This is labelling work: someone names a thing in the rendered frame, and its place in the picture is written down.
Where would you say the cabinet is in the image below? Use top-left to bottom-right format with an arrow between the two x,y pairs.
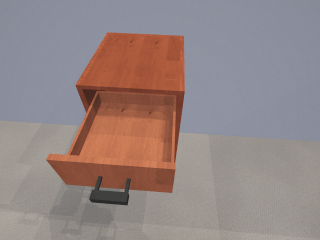
75,32 -> 185,163

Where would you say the drawer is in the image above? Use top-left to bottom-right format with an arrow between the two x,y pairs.
46,91 -> 176,193

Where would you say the handle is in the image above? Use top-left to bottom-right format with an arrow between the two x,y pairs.
89,176 -> 131,206

